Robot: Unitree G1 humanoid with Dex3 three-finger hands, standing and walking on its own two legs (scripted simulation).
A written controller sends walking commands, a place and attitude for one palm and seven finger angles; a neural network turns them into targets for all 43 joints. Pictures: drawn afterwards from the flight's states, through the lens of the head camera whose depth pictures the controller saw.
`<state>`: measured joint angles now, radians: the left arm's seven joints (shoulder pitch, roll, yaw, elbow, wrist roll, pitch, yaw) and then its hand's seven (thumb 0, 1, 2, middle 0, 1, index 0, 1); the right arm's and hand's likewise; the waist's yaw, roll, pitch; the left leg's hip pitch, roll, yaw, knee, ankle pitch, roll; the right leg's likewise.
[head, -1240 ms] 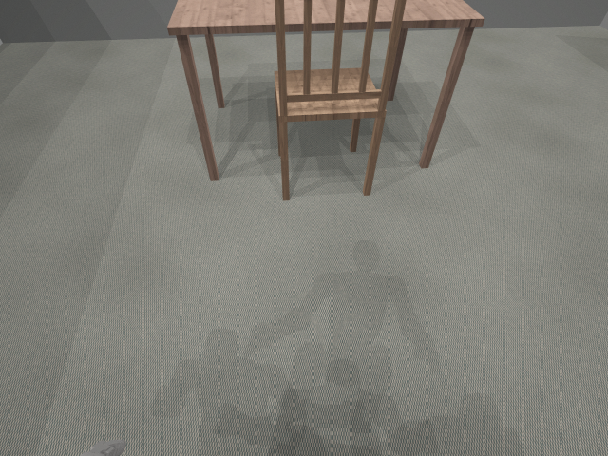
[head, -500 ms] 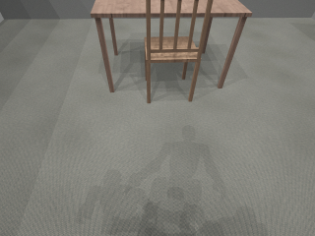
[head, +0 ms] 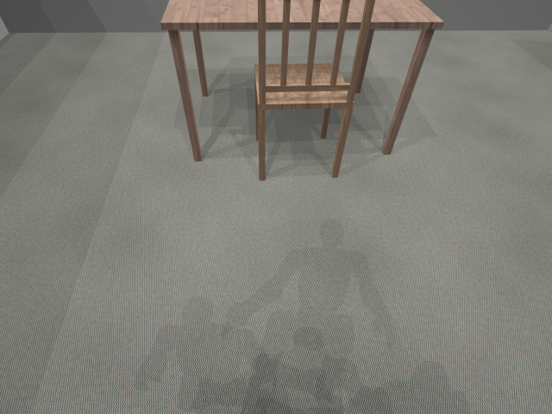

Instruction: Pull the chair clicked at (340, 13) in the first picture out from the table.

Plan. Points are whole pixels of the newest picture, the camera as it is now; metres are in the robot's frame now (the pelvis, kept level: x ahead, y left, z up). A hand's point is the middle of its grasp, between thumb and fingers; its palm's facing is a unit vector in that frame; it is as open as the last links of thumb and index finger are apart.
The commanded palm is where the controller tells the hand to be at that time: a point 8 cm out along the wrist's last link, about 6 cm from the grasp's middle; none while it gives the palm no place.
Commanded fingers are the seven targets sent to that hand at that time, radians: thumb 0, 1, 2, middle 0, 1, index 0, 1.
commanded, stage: look at it before walking up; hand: left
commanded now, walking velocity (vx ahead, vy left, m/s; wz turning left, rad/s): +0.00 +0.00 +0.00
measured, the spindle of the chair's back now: (312, 45) +1.41 -0.06 -0.07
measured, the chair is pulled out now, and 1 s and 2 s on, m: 0.00 0.00 0.00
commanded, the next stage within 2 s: walk to a spot facing it in 0.20 s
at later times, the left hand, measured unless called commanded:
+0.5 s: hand out of the picture +0.06 +0.22 -0.17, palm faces -0.07 -0.96 -0.27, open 7.4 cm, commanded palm none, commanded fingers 0.00 0.90 0.90 -0.20 -0.30 -0.20 -0.30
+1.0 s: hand out of the picture +0.13 +0.15 -0.17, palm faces -0.19 -0.97 -0.18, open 7.4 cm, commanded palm none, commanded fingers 0.00 0.90 0.90 -0.20 -0.30 -0.20 -0.30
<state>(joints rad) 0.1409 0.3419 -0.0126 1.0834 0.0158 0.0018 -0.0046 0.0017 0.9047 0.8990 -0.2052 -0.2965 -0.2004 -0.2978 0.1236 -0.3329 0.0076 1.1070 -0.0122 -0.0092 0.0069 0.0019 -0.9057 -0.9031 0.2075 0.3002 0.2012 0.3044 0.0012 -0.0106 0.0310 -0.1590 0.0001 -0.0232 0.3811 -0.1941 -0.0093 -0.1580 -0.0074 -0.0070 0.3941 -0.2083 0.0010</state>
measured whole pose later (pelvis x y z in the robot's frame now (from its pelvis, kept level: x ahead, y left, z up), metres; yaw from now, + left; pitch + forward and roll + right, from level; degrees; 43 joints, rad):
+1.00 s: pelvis +0.17 -0.03 -0.01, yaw -17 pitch +2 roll +0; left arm 0.47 0.15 0.03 1.06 0.03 -0.05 0.01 0.00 0.90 0.90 -0.21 -0.30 -0.20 -0.30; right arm 0.08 -0.18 -0.04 0.93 -0.02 -0.01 0.03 0.00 -0.91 -0.90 0.20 0.30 0.20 0.30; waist 0.06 -0.01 0.05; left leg -0.61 0.10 0.06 0.81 -0.19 -0.04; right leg -0.01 0.05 0.11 0.33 -0.36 -0.04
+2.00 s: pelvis +0.59 -0.20 -0.02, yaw -41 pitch +0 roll -2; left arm 0.31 0.23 0.07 1.04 0.02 -0.03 -0.01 -0.01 0.93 0.90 -0.20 -0.30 -0.20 -0.30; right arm 0.19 -0.21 -0.05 0.96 -0.03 -0.05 0.02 0.01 -0.94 -0.90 0.20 0.30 0.20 0.30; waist 0.02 0.00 0.01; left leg -0.40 0.12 0.12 0.60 -0.23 -0.03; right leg -0.14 0.03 -0.05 0.51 -0.37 -0.02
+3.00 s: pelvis +0.76 -0.38 -0.02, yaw -40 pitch +0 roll -2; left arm 0.17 0.23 0.08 0.95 0.03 0.06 0.02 0.00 0.91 0.90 -0.20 -0.30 -0.20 -0.30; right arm 0.22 -0.19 -0.06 0.93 -0.03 0.02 0.01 0.00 -0.92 -0.90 0.20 0.30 0.20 0.30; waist -0.03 -0.05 0.06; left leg -0.37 0.04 0.12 0.67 -0.32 0.07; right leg -0.50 -0.10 -0.13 1.08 -0.45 0.07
